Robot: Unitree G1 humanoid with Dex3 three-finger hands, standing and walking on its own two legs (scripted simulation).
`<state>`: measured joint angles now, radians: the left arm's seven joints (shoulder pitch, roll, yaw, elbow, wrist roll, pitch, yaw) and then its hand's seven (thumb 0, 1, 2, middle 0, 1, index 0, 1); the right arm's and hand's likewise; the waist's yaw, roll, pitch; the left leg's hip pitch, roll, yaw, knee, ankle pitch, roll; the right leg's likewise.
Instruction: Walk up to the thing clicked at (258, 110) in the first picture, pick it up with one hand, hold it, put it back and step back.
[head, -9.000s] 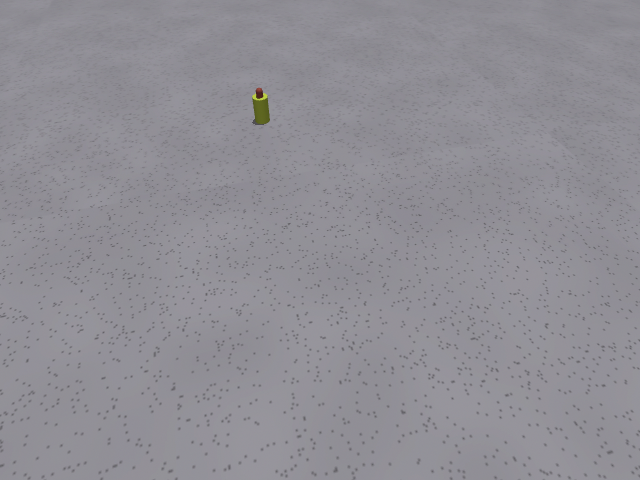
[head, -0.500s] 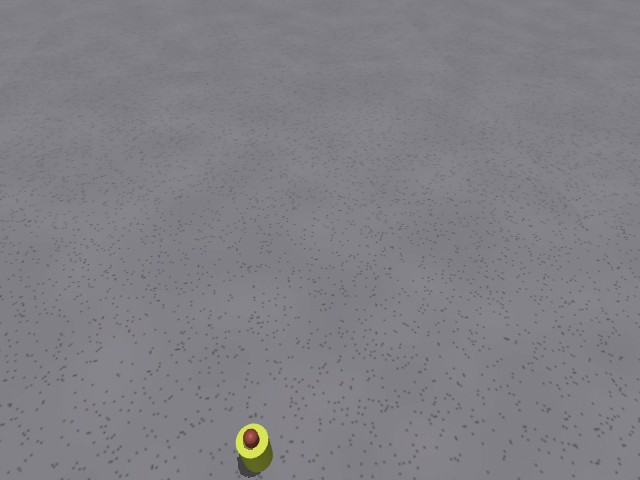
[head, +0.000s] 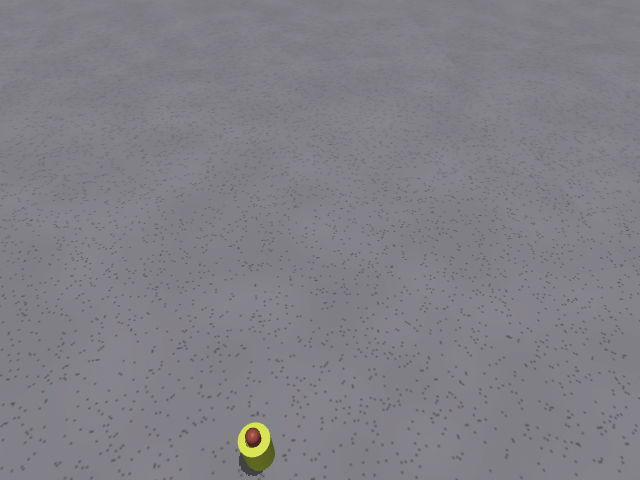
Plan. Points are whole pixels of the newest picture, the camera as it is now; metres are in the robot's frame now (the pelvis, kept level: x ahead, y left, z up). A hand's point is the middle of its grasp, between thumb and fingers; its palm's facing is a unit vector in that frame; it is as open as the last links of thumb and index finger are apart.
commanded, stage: stand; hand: left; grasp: from the side
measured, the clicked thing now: (256, 444) +0.36 +0.19 -0.68
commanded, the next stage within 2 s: go down in 0.26 s
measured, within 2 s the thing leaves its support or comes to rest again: neither
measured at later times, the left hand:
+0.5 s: hand out of the picture +0.12 +0.25 -0.16, palm faces +0.06 -0.95 -0.32, open 8.6 cm
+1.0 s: hand out of the picture +0.14 +0.28 -0.21, palm faces +0.08 -0.95 -0.30, open 16.9 cm
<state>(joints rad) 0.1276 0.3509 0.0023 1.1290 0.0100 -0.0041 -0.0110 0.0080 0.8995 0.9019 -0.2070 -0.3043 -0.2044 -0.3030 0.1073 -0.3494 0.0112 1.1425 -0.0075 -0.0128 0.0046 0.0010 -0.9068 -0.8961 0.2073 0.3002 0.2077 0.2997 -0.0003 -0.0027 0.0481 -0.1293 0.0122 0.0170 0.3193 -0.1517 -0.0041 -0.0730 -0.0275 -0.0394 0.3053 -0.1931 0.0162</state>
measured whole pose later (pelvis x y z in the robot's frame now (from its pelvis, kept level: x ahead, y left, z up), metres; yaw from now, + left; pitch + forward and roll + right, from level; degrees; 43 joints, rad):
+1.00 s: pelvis -0.02 +0.00 -0.08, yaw -1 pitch +15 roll -2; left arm 0.19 0.36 0.28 0.62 0.03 0.09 -0.12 0.00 -0.43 0.05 -0.08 -0.07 -0.08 -0.07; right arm 0.21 -0.25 -0.03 0.61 0.02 -0.10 -0.04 0.01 -0.92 -0.90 0.21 0.30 0.21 0.30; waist -0.02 -0.01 -0.08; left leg -0.88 0.05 -0.01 1.08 -0.47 0.00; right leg -0.80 -0.01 -0.04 1.04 -0.51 0.01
